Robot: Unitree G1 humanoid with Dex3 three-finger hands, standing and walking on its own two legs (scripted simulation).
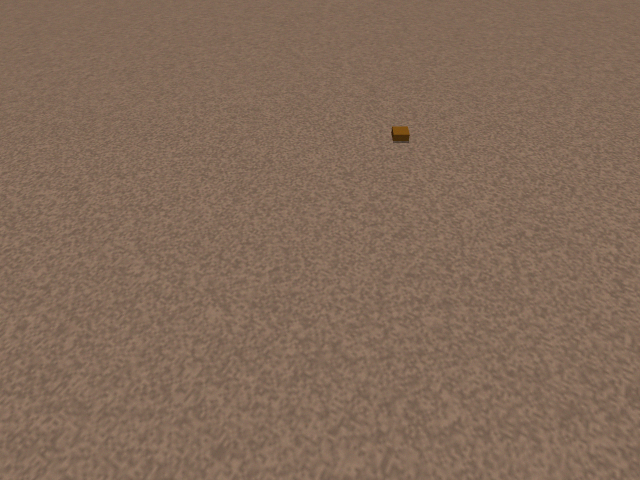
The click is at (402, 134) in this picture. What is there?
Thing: small box
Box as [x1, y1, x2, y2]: [391, 126, 409, 140]
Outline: 392,126 391,133 393,140 408,140 409,134 407,126
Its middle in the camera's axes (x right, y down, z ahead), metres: +0.45 -0.59 +2.15
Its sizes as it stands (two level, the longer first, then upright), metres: 0.086 0.080 0.040
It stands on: the floor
